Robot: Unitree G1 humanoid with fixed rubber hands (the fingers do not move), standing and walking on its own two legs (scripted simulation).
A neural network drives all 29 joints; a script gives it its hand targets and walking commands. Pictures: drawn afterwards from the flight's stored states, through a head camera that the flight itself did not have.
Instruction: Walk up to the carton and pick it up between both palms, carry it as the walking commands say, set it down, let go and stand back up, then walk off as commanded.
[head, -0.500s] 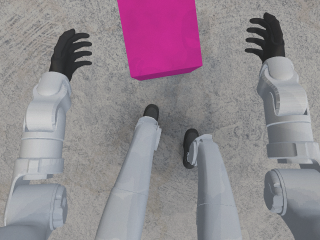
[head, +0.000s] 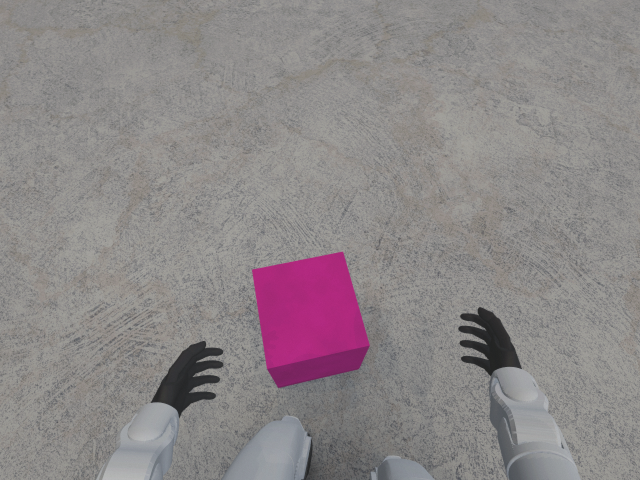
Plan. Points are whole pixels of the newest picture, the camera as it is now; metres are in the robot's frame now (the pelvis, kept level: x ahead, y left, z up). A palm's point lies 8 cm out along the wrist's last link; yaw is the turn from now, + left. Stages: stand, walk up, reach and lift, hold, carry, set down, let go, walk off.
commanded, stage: let go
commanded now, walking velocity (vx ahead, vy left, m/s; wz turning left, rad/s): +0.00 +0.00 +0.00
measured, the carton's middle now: (309, 322) +0.46 +0.10 -0.61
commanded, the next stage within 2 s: stand in 0.68 s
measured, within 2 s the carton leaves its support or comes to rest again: neither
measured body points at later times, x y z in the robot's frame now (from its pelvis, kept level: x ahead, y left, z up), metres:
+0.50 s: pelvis +0.05 -0.06 +0.02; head +0.06 -0.07 +0.47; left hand +0.20 +0.17 -0.06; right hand +0.20 -0.29 -0.07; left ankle +0.05 +0.09 -0.71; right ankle -0.03 -0.14 -0.71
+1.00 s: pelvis +0.06 -0.04 +0.02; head +0.01 -0.03 +0.47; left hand +0.14 +0.25 -0.09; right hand +0.18 -0.31 -0.08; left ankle +0.05 +0.09 -0.71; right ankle -0.03 -0.14 -0.71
